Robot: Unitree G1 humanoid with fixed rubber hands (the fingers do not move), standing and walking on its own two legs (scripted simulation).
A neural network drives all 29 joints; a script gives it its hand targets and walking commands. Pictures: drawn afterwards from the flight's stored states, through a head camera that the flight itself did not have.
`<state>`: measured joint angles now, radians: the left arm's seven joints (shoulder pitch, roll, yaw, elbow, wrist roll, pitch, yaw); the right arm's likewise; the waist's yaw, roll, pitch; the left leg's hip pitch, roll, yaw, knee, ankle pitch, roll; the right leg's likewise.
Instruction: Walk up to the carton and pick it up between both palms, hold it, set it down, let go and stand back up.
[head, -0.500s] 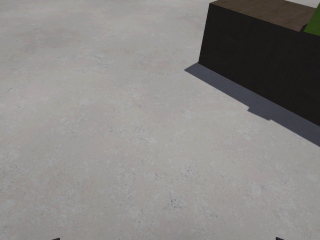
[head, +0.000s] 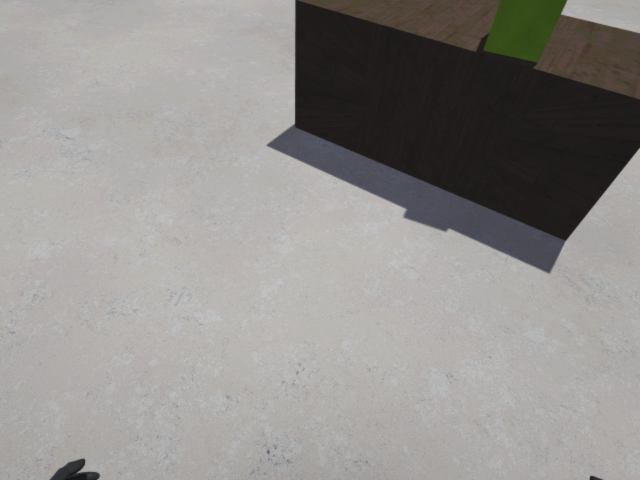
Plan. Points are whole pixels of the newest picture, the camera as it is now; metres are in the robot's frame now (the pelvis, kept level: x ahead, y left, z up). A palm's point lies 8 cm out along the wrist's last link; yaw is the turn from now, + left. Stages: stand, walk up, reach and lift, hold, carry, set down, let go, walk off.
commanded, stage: walk up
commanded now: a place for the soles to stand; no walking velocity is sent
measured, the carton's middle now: (527, 10) +1.63 -0.73 +0.01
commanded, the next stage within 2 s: none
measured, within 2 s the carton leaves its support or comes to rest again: neither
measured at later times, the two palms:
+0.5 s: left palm (188, 310) +0.38 +0.21 -0.07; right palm (616, 369) +0.31 -0.45 -0.08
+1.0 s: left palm (277, 200) +0.67 +0.10 -0.10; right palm (609, 293) +0.46 -0.53 -0.10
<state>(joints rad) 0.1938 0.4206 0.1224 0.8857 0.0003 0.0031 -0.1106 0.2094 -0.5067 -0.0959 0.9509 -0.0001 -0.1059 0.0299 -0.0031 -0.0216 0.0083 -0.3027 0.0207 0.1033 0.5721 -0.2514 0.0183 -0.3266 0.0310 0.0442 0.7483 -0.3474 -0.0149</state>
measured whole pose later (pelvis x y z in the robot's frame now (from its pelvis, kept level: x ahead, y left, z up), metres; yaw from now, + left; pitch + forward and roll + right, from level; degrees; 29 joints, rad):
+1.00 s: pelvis +0.50 -0.19 -0.01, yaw -15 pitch +0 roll +2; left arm 0.20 0.42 0.11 0.86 0.00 -0.03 -0.10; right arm 0.30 -0.45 -0.07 0.91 0.00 -0.11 0.04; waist 0.00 -0.03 0.03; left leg -0.09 0.12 0.16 0.61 -0.46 -0.02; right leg -0.47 -0.05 0.01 0.62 -0.18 -0.02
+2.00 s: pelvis +0.90 -0.36 +0.00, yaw -22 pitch -1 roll -1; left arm 0.26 0.42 0.09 0.85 0.00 -0.07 -0.03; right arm 0.16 -0.44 -0.07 0.89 0.00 -0.07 0.05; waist 0.00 0.03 0.06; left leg -0.41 0.06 0.06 0.64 -0.35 0.00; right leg -0.23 0.00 0.01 0.58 -0.34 -0.02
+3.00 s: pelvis +1.21 -0.45 +0.00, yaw -25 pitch -1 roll -2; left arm 0.29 0.42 0.07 0.88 0.00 -0.07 0.03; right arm 0.19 -0.42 -0.09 0.86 0.00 -0.03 0.05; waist 0.00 0.00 0.09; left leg -0.33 0.04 0.08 0.64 -0.30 0.04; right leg -0.47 0.00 0.04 0.87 -0.43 -0.01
